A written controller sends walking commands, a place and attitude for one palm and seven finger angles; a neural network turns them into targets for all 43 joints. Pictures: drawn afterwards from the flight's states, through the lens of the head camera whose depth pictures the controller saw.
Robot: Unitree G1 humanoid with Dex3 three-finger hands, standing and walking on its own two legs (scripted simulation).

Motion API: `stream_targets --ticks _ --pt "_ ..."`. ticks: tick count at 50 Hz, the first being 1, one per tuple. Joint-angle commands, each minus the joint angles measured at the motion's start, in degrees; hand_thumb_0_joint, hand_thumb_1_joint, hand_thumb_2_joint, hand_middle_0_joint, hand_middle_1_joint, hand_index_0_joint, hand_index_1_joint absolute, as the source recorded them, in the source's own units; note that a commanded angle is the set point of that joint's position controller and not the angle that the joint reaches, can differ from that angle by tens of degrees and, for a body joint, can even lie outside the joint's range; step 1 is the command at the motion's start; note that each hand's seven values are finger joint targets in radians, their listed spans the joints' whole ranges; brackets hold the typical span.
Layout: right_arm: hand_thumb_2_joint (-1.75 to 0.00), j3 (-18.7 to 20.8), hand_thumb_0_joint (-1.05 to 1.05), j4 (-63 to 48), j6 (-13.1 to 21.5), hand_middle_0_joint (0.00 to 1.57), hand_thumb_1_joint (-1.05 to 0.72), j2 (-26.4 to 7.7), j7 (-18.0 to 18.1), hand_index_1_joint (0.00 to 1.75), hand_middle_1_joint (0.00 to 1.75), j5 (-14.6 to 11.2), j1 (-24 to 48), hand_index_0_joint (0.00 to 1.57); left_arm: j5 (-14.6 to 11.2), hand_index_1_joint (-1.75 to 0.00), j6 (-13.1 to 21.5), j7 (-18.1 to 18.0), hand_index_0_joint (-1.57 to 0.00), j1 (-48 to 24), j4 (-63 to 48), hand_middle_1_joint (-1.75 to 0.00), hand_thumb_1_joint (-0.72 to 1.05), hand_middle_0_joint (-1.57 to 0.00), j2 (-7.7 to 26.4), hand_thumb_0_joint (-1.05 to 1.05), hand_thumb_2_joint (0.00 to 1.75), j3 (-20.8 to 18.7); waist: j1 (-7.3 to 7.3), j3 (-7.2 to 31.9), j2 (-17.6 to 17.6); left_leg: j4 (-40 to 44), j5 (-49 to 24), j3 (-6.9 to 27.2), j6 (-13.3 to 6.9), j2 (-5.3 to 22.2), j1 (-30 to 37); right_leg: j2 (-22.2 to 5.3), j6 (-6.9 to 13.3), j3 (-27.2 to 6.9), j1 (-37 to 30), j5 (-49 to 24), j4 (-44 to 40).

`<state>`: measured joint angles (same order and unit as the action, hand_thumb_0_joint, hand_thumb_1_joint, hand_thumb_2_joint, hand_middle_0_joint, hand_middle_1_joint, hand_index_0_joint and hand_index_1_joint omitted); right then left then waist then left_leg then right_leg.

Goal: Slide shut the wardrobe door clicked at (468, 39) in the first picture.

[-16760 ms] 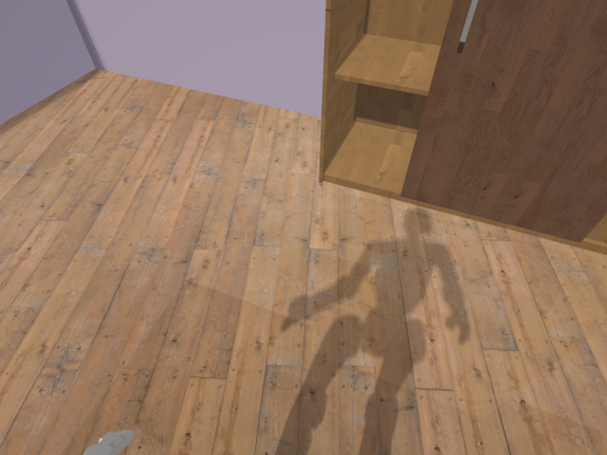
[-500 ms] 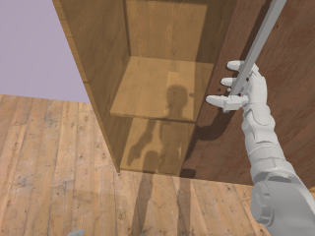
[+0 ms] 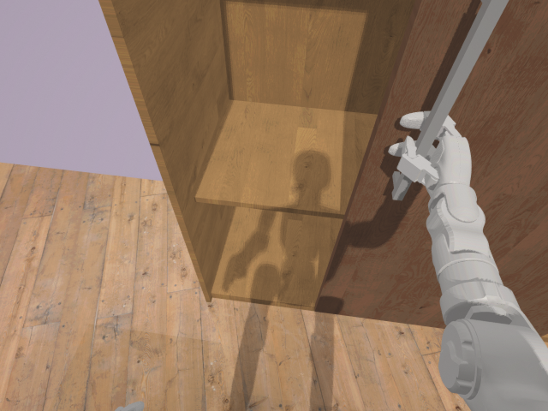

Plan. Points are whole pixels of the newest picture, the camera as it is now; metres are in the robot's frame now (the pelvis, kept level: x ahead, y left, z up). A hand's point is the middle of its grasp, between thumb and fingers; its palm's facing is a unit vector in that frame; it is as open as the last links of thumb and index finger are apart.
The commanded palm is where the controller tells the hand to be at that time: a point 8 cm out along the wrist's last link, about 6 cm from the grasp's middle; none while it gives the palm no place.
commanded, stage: grip the handle and tug to test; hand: right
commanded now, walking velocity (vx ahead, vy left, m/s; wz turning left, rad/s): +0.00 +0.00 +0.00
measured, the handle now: (431, 114) +0.51 -0.15 +0.18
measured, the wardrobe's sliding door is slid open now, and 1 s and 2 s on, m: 0.39 0.39 0.31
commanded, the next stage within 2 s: tug the door sideways, standing still in 0.64 s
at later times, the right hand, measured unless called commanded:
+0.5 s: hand (403, 159) +0.46 -0.12 +0.13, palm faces +0.02 +1.00 -0.01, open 5.2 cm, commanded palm +0.42 -0.16 +0.13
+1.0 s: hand (405, 161) +0.46 -0.12 +0.14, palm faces +0.03 +1.00 -0.02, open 5.2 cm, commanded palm +0.44 -0.14 +0.13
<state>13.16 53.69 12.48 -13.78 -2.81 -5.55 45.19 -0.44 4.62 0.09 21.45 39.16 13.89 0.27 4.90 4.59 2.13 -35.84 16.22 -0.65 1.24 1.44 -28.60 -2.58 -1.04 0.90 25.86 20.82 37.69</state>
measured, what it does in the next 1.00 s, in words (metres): stands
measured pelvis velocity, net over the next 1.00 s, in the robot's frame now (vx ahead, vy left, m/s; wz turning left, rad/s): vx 0.03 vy -0.01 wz -0.03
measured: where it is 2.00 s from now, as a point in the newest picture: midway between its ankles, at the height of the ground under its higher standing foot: outside the picture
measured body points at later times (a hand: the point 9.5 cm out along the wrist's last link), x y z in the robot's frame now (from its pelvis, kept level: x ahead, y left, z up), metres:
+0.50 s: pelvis +0.01 +0.00 +0.00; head +0.05 +0.01 +0.45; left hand +0.08 +0.25 -0.12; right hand +0.46 -0.17 +0.14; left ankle +0.01 +0.14 -0.72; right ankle -0.03 -0.13 -0.72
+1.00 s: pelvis +0.03 -0.01 +0.01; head +0.06 +0.00 +0.45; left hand +0.14 +0.23 -0.11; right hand +0.45 -0.17 +0.14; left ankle +0.01 +0.14 -0.72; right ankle -0.03 -0.13 -0.72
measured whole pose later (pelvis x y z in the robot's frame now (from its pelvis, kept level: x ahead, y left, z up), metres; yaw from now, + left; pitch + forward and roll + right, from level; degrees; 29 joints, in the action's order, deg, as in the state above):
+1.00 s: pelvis +0.03 -0.01 +0.01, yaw -2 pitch +9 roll +1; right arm 7.3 38.0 3.9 -8.5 0.7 -6.2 37.5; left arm -0.2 4.6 0.3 17.3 38.4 12.9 -0.3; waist 1.8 4.9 2.9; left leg -32.3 17.1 -2.3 1.7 2.1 -23.6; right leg -2.0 -0.9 -0.6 21.9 21.3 34.7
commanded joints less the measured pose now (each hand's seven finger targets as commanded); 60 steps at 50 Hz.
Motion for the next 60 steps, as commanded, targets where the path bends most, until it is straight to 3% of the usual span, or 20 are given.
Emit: stream_targets --ticks 1,5,7,11,16,20,23,27,29,30,32,34,35,37,39,42,45,48,52,60 --pt "-0.9 -0.6 0.0 -15.4 4.6 0.45 -0.9 -7.2 -0.4 1.4 1.4 -0.5 27.6 0.45 -0.4 -0.3 2.2 -0.5 -0.2 2.2 -5.3 -0.3 0.9 -0.2 7.4 0.0 0.9 -2.8 0.64 20.5 -0.6 2.1 -22.1 -1.6 -2.3 -2.9 11.9 2.3 1.7 1.1 -8.3 -19.9 -3.5" --pt "-0.9 -0.1 0.0 -15.2 4.3 0.45 -0.9 -8.4 -0.3 1.4 1.4 -0.2 28.3 0.45 -0.4 -0.3 2.0 -0.6 -0.2 2.7 -5.0 -0.3 0.9 -0.2 7.6 0.0 0.9 -2.9 0.83 19.9 -2.0 2.0 -21.6 -1.7 -2.2 -3.0 11.7 2.2 1.7 0.9 -7.8 -19.7 -3.7" --pt "-0.9 -1.1 0.0 -15.7 4.2 0.45 -0.9 -6.9 -0.3 1.4 1.4 -0.2 27.9 0.45 -0.3 -0.3 2.1 -0.5 -0.2 2.4 -5.3 -0.3 0.9 -0.2 7.4 0.0 0.9 -2.8 0.68 20.1 0.2 2.0 -21.4 -1.8 -2.4 -2.9 11.3 2.3 1.6 0.8 -8.6 -20.4 -3.7" --pt "-0.9 0.2 0.0 -15.6 4.0 0.45 -0.9 -8.1 0.0 1.4 1.4 -0.4 25.9 0.45 -0.3 -0.3 2.0 -0.4 -0.2 2.5 -5.3 -0.3 0.9 -0.2 7.5 0.0 0.9 -2.9 0.26 20.7 -2.6 1.8 -23.0 -1.9 -2.3 -3.0 12.7 2.2 1.7 0.9 -8.0 -21.4 -3.7" --pt "-0.9 -3.2 0.0 -17.1 3.6 0.45 -0.9 -4.0 -0.1 1.4 1.4 -0.3 25.6 0.45 -0.4 -0.3 2.2 -0.2 -0.2 1.8 -5.6 -0.3 0.9 -0.2 7.1 0.0 0.9 -2.8 0.48 19.5 0.2 1.9 -21.0 -2.3 -2.5 -3.0 10.6 2.0 1.3 0.5 -9.4 -21.2 -4.0" --pt "-0.9 -2.5 0.0 -19.8 3.1 0.45 -0.9 -4.5 0.2 1.4 1.4 -0.4 21.3 0.45 -0.4 -0.3 2.2 0.0 -0.2 1.5 -6.2 -0.3 0.9 -0.2 7.0 0.0 0.9 -3.0 -0.48 21.7 -1.4 1.8 -23.7 -2.2 -2.4 -2.9 12.9 1.9 1.5 0.8 -10.0 -23.9 -3.8" --pt "-0.9 -4.0 0.0 -22.4 2.4 0.45 -0.9 -1.9 -0.2 1.4 1.4 -1.0 16.9 0.45 -0.5 -0.3 2.4 0.3 -0.2 0.9 -7.1 -0.3 0.9 -0.2 6.7 0.0 0.9 -3.0 -1.07 22.0 -0.9 1.7 -26.1 -2.3 -2.4 -3.0 13.9 1.7 1.5 1.1 -11.0 -27.3 -3.7" --pt "-0.9 -2.0 0.0 -25.3 1.1 0.45 -0.9 -4.1 -0.2 1.4 1.4 -1.2 11.3 0.45 -0.6 -0.3 2.2 0.3 -0.2 0.2 -7.8 -0.3 0.9 -0.2 6.9 0.0 0.9 -3.0 -2.4 21.2 -2.3 2.0 -28.5 -2.3 -2.4 -2.9 16.3 1.6 1.7 1.5 -10.2 -29.1 -4.1" --pt "-0.9 -2.5 0.0 -28.3 0.4 0.45 -0.9 -3.1 -0.4 1.4 1.4 -1.5 9.0 0.45 -0.7 -0.3 2.2 0.5 -0.2 -0.4 -8.4 -0.3 0.9 -0.2 6.5 0.0 0.9 -3.0 -2.76 21.2 -1.3 2.3 -29.9 -2.3 -2.3 -2.7 17.1 1.7 1.7 1.9 -10.7 -30.3 -4.3" --pt "-0.9 -2.6 0.0 -29.8 0.1 0.45 -0.9 -3.0 -0.5 1.4 1.4 -1.6 8.0 0.45 -0.7 -0.3 2.3 0.4 -0.2 -0.6 -8.6 -0.3 0.9 -0.2 6.5 0.0 0.9 -3.0 -2.71 20.9 -2.9 2.3 -31.1 -2.4 -2.3 -2.7 17.8 1.6 1.8 1.9 -10.7 -31.3 -4.4" --pt "-0.9 -1.8 0.0 -33.7 -0.6 0.45 -0.9 -4.1 -0.5 1.4 1.4 -1.5 4.6 0.45 -0.6 -0.3 2.3 0.5 -0.2 -1.0 -9.3 -0.3 0.9 -0.2 6.4 0.0 0.9 -3.1 -3.79 22.1 -1.2 2.3 -33.0 -2.3 -2.4 -2.5 19.2 1.6 1.7 2.0 -11.6 -34.6 -4.4" --pt "-0.9 -4.7 0.0 -34.7 -1.9 0.45 -0.9 -0.6 -0.7 1.4 1.4 -1.7 4.4 0.45 -1.0 -0.3 2.3 0.6 -0.2 -1.2 -9.2 -0.3 0.9 -0.2 6.0 0.0 0.9 -3.0 -2.76 20.2 -1.5 3.0 -33.1 -2.8 -2.0 -2.7 17.6 1.3 1.6 2.0 -13.1 -36.2 -4.5" --pt "-0.9 -4.7 0.0 -35.7 -2.4 0.45 -0.9 -0.8 -0.6 1.4 1.4 -1.8 4.9 0.45 -0.8 -0.3 2.3 0.5 -0.2 -1.2 -9.2 -0.3 0.9 -0.2 6.1 0.0 0.9 -3.2 -2.44 20.3 -2.1 3.1 -33.7 -2.7 -1.9 -2.8 17.6 1.2 1.6 2.1 -13.5 -36.3 -4.4" --pt "-0.9 -3.6 0.0 -37.2 -3.4 0.45 -0.9 -2.3 -0.3 1.4 1.4 -1.5 3.0 0.45 -0.8 -0.3 2.2 0.4 -0.2 -1.4 -9.2 -0.3 0.9 -0.2 6.2 0.0 0.9 -3.2 -2.98 20.2 -1.6 3.2 -34.3 -2.7 -2.0 -2.7 18.5 1.3 1.6 2.0 -13.8 -37.4 -4.5" --pt "-0.9 -2.1 0.0 -35.4 -4.1 0.45 -0.9 -5.8 0.4 1.4 1.4 -0.7 11.3 0.45 -0.6 -0.3 1.5 -0.3 -0.2 -0.8 -7.8 -0.3 0.9 -0.2 6.6 0.0 0.9 -3.1 -1.12 18.8 -1.4 3.1 -34.0 -2.6 -1.8 -2.6 16.9 1.4 1.5 1.6 -13.7 -36.2 -4.3" --pt "-0.9 -5.7 0.0 -33.6 -4.8 0.45 -0.9 -1.4 0.8 1.4 1.4 -0.7 19.3 0.45 -0.5 -0.3 1.3 -0.7 -0.2 -0.4 -6.6 -0.3 0.9 -0.2 6.1 0.0 0.9 -2.9 0.98 17.9 0.1 3.6 -33.2 -2.5 -1.7 -2.7 14.2 1.6 1.6 1.4 -14.9 -35.7 -3.7" --pt "-0.9 -7.3 0.0 -30.9 -4.9 0.45 -0.9 1.5 1.5 1.4 1.4 -1.0 19.1 0.45 -0.3 -0.3 1.5 -0.6 -0.2 0.3 -5.7 -0.3 0.9 -0.2 6.0 0.0 0.9 -3.1 0.85 20.4 -0.6 2.8 -32.3 -3.2 -1.8 -2.8 13.3 1.4 1.0 0.2 -16.6 -38.8 -3.2" --pt "-0.9 -9.9 0.0 -30.5 -3.5 0.45 -0.9 4.4 2.2 1.4 1.4 -0.5 22.4 0.45 0.1 -0.3 1.9 -0.1 -0.2 0.7 -4.8 -0.3 0.9 -0.2 5.6 0.0 0.9 -3.0 1.36 22.5 1.8 2.5 -31.5 -3.3 -1.8 -2.8 11.9 1.6 0.6 -0.4 -18.5 -40.0 -2.5" --pt "-0.9 -12.8 0.0 -28.0 -1.4 0.45 -0.9 7.5 2.8 1.4 1.4 -0.1 25.2 0.45 0.2 -0.3 2.5 0.3 -0.2 0.5 -4.2 -0.3 0.9 -0.2 5.8 0.0 0.9 -3.1 2.05 22.1 -1.6 2.5 -28.5 -3.5 -2.0 -3.0 10.7 1.6 0.8 -1.2 -17.8 -36.6 -2.6" --pt "-0.9 -18.0 0.0 -24.8 2.0 0.45 -0.9 13.1 2.9 1.4 1.4 0.2 30.6 0.45 0.3 -0.3 4.5 0.9 -0.2 0.6 -2.9 -0.3 0.9 -0.2 5.7 0.0 0.9 -3.0 3.24 20.9 2.4 2.3 -21.2 -3.7 -2.4 -3.2 5.9 1.8 0.4 -2.0 -18.0 -28.2 -2.9"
